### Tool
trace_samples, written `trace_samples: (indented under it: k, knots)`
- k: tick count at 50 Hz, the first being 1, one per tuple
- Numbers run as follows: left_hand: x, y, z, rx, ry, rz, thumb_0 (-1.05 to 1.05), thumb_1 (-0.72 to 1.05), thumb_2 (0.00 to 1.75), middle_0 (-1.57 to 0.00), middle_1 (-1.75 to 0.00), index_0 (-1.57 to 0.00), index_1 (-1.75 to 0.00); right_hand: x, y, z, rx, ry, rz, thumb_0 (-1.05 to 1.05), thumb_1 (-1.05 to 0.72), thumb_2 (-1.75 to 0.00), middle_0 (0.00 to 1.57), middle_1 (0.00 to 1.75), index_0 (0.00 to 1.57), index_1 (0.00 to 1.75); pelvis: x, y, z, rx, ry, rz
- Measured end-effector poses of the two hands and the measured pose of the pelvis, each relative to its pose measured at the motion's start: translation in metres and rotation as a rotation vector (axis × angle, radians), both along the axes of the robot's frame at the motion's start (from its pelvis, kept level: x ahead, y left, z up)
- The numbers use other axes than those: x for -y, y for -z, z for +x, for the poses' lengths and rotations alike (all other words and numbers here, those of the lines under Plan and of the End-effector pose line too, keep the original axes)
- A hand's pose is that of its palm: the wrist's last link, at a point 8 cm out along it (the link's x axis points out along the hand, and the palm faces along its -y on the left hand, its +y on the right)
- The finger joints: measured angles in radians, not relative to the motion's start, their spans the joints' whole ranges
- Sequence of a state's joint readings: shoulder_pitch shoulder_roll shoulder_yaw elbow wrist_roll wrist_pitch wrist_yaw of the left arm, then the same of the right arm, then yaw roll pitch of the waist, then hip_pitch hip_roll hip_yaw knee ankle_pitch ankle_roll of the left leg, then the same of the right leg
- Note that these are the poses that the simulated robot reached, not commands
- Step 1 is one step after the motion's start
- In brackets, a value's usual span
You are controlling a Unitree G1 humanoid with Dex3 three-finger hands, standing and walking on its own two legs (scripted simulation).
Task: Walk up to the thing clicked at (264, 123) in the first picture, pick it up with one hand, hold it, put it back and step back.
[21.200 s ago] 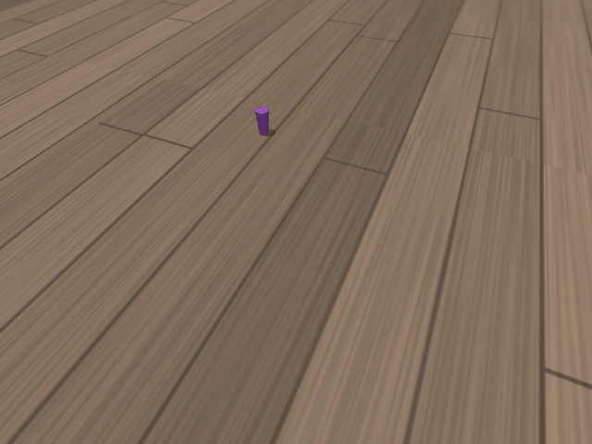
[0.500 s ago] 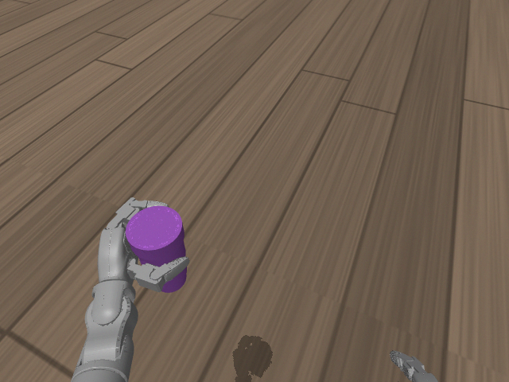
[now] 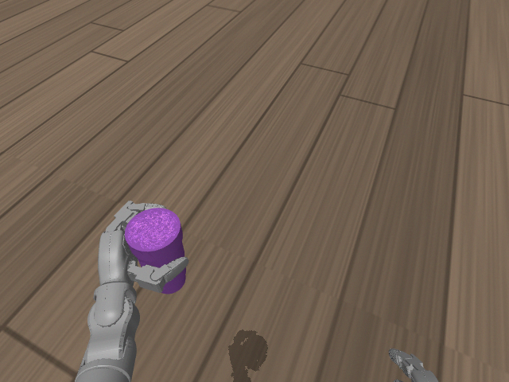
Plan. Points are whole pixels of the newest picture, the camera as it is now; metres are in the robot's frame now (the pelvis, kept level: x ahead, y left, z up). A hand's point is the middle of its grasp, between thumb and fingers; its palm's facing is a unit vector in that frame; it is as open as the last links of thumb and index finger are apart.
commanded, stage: crouch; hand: left
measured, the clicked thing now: (162, 256) +0.33 +0.17 +0.00
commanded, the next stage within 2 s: lower in 1.60 s
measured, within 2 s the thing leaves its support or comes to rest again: neither
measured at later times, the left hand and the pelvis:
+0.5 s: hand (174, 284) +0.36 +0.20 -0.20, palm faces +0.24 -0.97 -0.03, open 10.8 cm; pelvis -0.05 -0.01 -0.18, yaw -2 degrees
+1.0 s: hand (181, 308) +0.37 +0.22 -0.41, palm faces +0.24 -0.97 -0.04, open 10.8 cm; pelvis -0.09 +0.00 -0.36, yaw -4 degrees
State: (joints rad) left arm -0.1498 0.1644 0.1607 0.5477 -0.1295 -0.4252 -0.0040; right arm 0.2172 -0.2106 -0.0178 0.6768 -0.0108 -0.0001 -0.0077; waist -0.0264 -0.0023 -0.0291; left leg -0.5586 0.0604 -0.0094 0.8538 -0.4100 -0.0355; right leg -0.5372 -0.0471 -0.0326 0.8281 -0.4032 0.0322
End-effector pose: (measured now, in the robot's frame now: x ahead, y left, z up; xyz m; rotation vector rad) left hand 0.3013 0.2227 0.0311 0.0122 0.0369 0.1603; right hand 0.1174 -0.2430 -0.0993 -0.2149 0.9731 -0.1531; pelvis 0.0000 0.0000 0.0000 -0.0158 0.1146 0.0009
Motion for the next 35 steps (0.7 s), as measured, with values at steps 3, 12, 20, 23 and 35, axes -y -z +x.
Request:
trace_samples:
  k: [3,12,20,23,35]
  knots:
    - [-0.001,0.016,0.000,-0.008,-0.010,-0.005,0.06,-0.47,1.07,-0.77,-1.06,-0.64,-1.08,0.002,0.007,-0.004,-0.016,-0.009,-0.002,0.01,-0.91,-0.90,0.21,0.30,0.20,0.30,0.001,0.006,-0.005,-0.028,0.000,0.000]
    - [-0.008,0.096,0.007,0.004,-0.040,0.002,0.06,-0.47,1.08,-0.77,-1.06,-0.64,-1.08,0.015,0.061,-0.025,-0.102,-0.039,-0.040,0.01,-0.91,-0.90,0.21,0.30,0.20,0.30,0.003,0.059,-0.023,-0.202,0.001,-0.006]
    - [-0.012,0.184,0.022,0.038,-0.036,0.026,0.06,-0.48,1.08,-0.77,-1.06,-0.64,-1.08,0.025,0.146,-0.042,-0.176,-0.052,-0.062,0.01,-0.90,-0.90,0.20,0.30,0.20,0.30,0.005,0.139,-0.036,-0.350,0.010,-0.017]
    - [-0.017,0.214,0.025,0.036,-0.065,0.020,0.06,-0.47,1.08,-0.77,-1.06,-0.64,-1.08,0.023,0.177,-0.047,-0.198,-0.055,-0.053,0.01,-0.91,-0.90,0.20,0.30,0.20,0.30,0.005,0.165,-0.042,-0.384,0.016,-0.019]
    - [-0.035,0.325,0.032,0.009,-0.080,0.018,0.06,-0.47,1.08,-0.77,-1.06,-0.64,-1.08,0.020,0.276,-0.077,-0.287,-0.085,-0.055,0.01,-0.92,-0.91,0.21,0.30,0.20,0.30,0.002,0.258,-0.067,-0.460,0.029,-0.027]
